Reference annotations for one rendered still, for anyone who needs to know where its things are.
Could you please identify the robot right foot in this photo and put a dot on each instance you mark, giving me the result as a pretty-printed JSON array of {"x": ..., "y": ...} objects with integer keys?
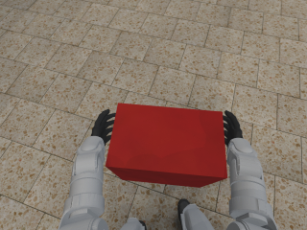
[{"x": 180, "y": 206}]

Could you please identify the right robot thigh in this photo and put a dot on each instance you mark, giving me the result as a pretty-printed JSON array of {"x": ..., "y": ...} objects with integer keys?
[{"x": 195, "y": 219}]

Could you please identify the robot right hand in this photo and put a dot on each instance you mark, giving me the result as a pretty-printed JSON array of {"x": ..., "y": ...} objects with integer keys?
[{"x": 232, "y": 126}]

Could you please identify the robot left upper arm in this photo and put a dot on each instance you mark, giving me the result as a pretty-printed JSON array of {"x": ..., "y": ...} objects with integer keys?
[{"x": 94, "y": 223}]

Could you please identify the robot right upper arm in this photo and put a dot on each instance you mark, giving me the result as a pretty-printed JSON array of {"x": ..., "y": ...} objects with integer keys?
[{"x": 243, "y": 225}]

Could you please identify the right robot forearm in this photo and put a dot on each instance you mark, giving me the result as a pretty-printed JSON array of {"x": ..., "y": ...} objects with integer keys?
[{"x": 247, "y": 186}]

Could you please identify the carton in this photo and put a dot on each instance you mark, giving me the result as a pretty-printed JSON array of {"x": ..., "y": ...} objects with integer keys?
[{"x": 167, "y": 145}]

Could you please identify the robot left hand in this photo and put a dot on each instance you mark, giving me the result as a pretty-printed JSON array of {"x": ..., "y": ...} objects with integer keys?
[{"x": 101, "y": 126}]

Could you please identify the left robot forearm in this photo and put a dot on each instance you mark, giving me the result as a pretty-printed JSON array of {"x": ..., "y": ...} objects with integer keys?
[{"x": 86, "y": 199}]

